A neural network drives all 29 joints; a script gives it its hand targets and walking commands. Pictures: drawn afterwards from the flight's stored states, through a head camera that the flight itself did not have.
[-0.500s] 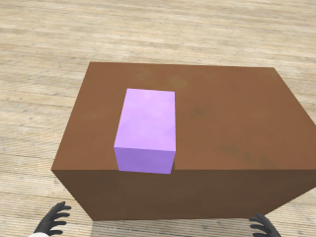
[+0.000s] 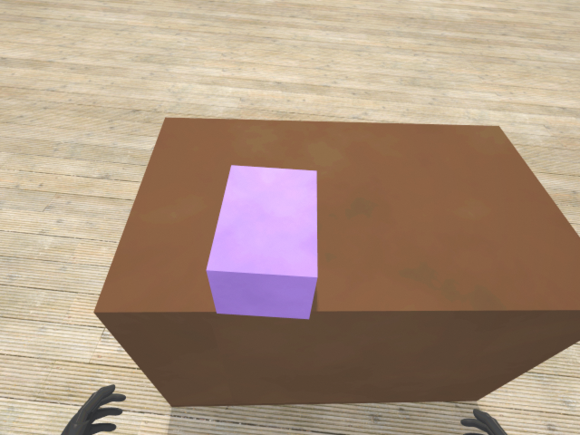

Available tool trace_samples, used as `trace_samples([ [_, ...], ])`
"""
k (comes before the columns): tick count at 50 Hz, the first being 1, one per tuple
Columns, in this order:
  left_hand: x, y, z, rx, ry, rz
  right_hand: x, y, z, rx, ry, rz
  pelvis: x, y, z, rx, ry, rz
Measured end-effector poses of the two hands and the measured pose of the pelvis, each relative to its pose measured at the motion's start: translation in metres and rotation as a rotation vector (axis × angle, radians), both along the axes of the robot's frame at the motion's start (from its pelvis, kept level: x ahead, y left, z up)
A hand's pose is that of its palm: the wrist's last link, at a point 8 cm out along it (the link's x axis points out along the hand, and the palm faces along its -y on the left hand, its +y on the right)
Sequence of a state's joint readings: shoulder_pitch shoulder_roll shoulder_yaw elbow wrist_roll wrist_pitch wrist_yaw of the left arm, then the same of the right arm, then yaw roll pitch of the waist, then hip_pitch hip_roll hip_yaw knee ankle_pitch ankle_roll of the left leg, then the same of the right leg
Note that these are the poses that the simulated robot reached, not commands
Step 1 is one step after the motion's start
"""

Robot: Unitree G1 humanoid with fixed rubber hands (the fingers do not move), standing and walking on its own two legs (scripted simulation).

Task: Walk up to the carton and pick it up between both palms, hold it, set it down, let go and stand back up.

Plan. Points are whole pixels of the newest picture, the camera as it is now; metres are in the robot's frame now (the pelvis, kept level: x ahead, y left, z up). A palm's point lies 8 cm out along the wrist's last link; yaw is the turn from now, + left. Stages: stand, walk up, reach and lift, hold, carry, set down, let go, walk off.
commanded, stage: stand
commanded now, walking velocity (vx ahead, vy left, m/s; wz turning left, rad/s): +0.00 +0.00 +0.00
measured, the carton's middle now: (268, 239) +0.44 +0.05 -0.04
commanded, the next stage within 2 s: walk up in 0.48 s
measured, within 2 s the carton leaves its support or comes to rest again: neither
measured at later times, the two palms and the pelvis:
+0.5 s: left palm out of the picture +0.11 +0.29 -0.10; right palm out of the picture +0.10 -0.30 -0.09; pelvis +0.00 +0.00 +0.00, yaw +0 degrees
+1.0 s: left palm out of the picture +0.07 +0.37 -0.12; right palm out of the picture +0.07 -0.26 -0.10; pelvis -0.01 +0.06 -0.01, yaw +2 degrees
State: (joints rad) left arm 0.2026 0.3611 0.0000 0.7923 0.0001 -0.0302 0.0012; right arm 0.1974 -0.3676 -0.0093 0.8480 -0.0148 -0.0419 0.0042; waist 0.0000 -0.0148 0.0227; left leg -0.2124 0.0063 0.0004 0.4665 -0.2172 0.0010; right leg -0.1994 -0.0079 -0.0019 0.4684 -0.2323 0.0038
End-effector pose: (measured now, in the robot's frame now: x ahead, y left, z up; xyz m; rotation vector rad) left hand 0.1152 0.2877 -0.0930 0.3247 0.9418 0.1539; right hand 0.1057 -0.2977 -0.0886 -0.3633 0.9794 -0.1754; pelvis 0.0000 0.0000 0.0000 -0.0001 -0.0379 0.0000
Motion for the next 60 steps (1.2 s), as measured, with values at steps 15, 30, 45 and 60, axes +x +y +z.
trace_samples([
  [15, -0.009, 0.004, -0.004, -0.003, 0.037, 0.013, -0.009, 0.001, -0.001, -0.003, 0.036, -0.014, 0.000, 0.003, 0.002, -0.003, -0.001, 0.000],
  [30, -0.009, 0.005, -0.005, -0.004, 0.055, 0.020, -0.012, -0.001, -0.003, -0.005, 0.067, -0.027, 0.004, 0.002, 0.003, -0.003, -0.001, 0.000],
  [45, -0.027, 0.059, -0.008, 0.068, 0.086, 0.039, -0.028, 0.014, -0.008, -0.030, 0.162, -0.044, -0.006, 0.035, -0.003, -0.019, 0.007, 0.014],
  [60, -0.054, 0.098, -0.021, 0.058, 0.155, 0.061, -0.037, 0.053, -0.006, -0.046, 0.169, -0.014, -0.018, 0.068, -0.005, -0.020, 0.015, 0.036],
])
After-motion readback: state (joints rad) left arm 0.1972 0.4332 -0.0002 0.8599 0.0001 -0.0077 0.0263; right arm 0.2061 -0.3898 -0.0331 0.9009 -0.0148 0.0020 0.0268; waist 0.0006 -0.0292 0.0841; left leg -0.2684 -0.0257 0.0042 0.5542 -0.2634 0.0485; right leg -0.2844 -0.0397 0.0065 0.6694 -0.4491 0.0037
